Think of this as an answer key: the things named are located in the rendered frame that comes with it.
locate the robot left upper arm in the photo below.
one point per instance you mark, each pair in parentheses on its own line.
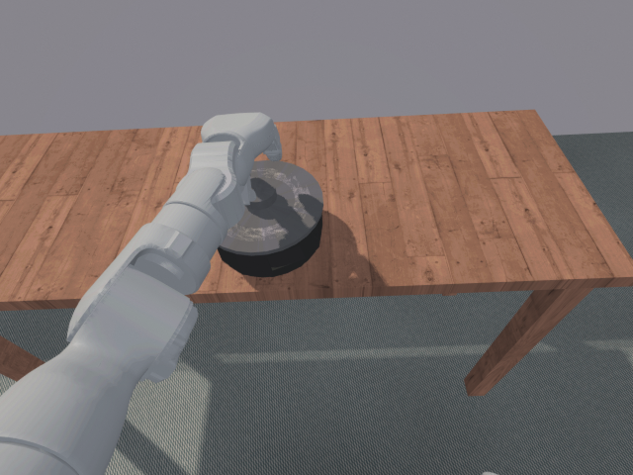
(66,416)

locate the lid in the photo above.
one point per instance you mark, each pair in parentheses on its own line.
(290,219)

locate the table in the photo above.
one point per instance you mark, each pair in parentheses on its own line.
(412,205)

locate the robot left forearm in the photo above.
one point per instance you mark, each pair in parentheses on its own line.
(177,246)

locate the knob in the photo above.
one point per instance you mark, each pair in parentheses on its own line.
(265,191)

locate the left robot hand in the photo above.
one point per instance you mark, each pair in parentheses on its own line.
(258,129)

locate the pot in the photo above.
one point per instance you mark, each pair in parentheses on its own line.
(277,263)

